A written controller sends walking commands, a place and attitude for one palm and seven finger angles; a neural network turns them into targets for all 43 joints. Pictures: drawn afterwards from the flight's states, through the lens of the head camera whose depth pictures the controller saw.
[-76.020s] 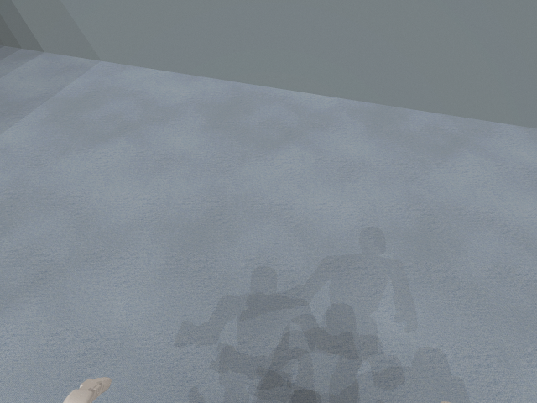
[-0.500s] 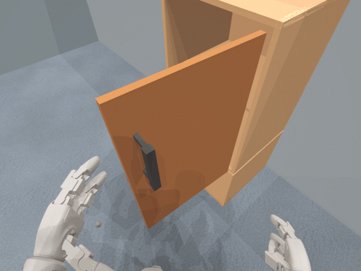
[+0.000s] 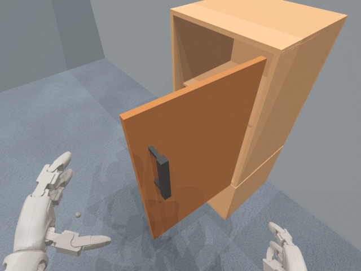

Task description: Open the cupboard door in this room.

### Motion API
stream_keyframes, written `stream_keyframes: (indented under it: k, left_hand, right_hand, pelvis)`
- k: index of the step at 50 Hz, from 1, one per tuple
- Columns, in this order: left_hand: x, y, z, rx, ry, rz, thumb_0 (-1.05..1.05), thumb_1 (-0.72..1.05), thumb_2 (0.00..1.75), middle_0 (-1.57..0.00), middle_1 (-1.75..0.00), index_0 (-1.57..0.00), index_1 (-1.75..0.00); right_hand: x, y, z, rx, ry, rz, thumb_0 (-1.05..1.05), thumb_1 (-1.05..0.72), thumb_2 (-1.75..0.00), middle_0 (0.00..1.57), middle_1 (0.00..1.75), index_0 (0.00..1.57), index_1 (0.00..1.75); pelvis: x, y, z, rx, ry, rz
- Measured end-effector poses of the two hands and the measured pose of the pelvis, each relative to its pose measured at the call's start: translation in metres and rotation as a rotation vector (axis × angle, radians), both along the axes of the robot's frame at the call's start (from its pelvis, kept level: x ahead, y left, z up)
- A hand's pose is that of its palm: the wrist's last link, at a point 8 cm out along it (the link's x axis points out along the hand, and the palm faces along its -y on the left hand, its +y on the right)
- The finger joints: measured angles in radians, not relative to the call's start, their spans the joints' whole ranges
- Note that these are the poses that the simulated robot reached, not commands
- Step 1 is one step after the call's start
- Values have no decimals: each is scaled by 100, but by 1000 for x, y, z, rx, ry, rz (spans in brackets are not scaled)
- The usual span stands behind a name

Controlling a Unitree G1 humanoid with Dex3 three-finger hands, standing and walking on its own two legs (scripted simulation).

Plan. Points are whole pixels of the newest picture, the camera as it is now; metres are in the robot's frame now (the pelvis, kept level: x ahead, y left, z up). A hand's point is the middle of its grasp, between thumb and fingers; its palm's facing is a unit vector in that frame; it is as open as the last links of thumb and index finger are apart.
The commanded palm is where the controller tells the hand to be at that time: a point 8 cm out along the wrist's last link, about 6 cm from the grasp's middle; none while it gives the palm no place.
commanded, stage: draw the hand back to the body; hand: left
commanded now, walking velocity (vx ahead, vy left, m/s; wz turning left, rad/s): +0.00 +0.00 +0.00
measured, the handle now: (159, 173) +0.32 +0.09 +0.05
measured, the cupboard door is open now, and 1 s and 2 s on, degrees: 86 86 86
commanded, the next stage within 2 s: step back with the hand held close in 0.90 s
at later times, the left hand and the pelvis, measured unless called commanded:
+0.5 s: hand (51, 172) +0.23 +0.25 +0.17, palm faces +0.42 -0.81 -0.41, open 9.3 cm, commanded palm +0.18 +0.29 +0.19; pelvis +0.03 -0.01 +0.02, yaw -1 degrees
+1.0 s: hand (57, 172) +0.23 +0.24 +0.17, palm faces +0.43 -0.81 -0.41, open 7.4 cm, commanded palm +0.18 +0.27 +0.20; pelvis +0.03 -0.02 +0.03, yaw -1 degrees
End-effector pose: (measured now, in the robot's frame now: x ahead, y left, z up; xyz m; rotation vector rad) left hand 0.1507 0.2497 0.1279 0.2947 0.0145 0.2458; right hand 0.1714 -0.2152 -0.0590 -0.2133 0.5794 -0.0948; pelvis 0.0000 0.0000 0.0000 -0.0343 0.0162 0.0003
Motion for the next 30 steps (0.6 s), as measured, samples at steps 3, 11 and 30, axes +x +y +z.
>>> stream_keyframes:
  k: [3, 11, 30]
  left_hand:
    - [2, 5, 5, 34, 15, 36, -1, -19, 43, -16, -30, -17, -30]
    - [13, 22, 28, 116, -17, 107, -1, 8, 54, -18, -30, -18, -30]
    - [36, 38, 71, 194, -134, 198, 1, 73, 82, -20, -30, -20, -30]
  right_hand:
    - [0, 0, 1, -4, 23, -3, 1, -90, -90, 20, 30, 20, 30]
    - [9, 0, 1, -2, 64, 5, 1, -90, -90, 20, 30, 20, 30]
    - [40, -16, 6, 9, 93, 9, 1, -90, -90, 20, 30, 20, 30]
  pelvis:
    - [4, 1, 6, 6, -14, -5]
    - [17, 2, 16, 17, -48, -12]
    - [34, -11, 25, 28, -73, -23]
